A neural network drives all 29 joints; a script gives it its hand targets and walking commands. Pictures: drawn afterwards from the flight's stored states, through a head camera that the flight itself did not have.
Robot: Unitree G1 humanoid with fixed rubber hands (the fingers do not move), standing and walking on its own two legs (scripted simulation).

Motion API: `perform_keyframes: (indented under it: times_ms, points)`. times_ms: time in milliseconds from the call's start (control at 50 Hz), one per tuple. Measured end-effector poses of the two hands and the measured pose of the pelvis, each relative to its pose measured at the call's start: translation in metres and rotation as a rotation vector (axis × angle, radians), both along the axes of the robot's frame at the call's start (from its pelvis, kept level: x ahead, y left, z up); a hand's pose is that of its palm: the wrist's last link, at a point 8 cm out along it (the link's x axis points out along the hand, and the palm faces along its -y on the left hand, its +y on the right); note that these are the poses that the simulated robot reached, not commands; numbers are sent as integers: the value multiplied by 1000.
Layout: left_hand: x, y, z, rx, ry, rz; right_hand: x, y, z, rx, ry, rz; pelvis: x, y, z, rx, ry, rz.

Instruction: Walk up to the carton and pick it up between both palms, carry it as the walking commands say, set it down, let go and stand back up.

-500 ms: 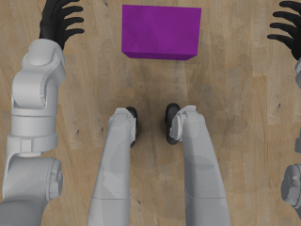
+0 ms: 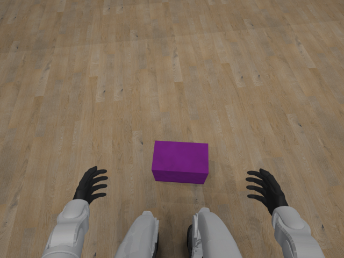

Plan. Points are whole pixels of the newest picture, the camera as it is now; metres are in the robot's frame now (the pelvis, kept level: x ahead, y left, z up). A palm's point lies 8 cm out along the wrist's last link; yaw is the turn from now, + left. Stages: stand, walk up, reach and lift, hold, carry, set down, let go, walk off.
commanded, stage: let go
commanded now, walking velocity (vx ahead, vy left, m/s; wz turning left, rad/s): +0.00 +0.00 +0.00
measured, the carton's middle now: (180, 163) +0.51 -0.03 -0.60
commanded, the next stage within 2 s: stand in 0.64 s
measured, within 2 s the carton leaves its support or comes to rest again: neither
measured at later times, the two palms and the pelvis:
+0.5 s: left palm (56, 223) +0.19 +0.25 -0.02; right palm (278, 216) +0.19 -0.21 -0.01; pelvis +0.04 +0.01 +0.05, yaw +0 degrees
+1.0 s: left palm (35, 220) +0.20 +0.30 -0.02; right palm (295, 204) +0.21 -0.24 +0.01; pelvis +0.08 +0.02 +0.05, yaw +0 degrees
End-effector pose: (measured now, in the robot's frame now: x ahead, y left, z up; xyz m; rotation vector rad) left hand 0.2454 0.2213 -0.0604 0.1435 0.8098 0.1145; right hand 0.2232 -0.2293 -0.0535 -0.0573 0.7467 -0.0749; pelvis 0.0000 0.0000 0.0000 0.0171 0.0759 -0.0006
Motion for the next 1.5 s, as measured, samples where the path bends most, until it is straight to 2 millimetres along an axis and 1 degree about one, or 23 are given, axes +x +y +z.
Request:
perform_keyframes:
  times_ms: [80,180,280,340,420,540,680,780,900,1020,1120,1320,1500]
  points:
    - [-18,5,6,-8,12,10,-17,9,11,-10,11,-13,7,1,13,1,-61,0]
    - [-38,14,14,-8,26,29,-31,12,22,-33,36,-18,15,4,28,0,-111,-1]
    - [-57,24,26,2,35,43,-42,15,30,-41,67,-12,23,8,40,-3,-135,-2]
    - [-63,27,32,2,36,48,-43,17,35,-41,75,-4,28,10,45,-5,-144,-2]
    - [-63,30,35,-1,34,46,-38,20,40,-42,64,6,33,12,48,-7,-154,-2]
    - [-50,32,40,-10,5,38,-28,22,46,-48,43,8,38,15,50,-11,-156,-2]
    - [-38,36,39,-10,2,33,-26,23,45,-56,68,-5,42,17,50,-14,-154,-1]
    - [-41,52,29,19,41,56,-24,10,39,-95,67,-31,51,18,51,-15,-142,-1]
    - [-44,73,34,55,-2,85,-15,-6,52,-151,-21,-45,69,18,51,-16,-116,0]
    - [-49,80,36,69,-47,98,-11,-12,62,-176,-101,-62,79,19,51,-17,-102,0]
    - [-58,81,32,69,-43,107,-16,-13,62,-182,-119,-73,78,19,51,-17,-102,0]
    - [-83,82,22,69,11,124,-37,-16,52,-187,-76,-91,74,18,51,-16,-108,0]
    - [-93,83,17,68,44,130,-48,-20,46,-195,-39,-96,71,18,51,-16,-112,0]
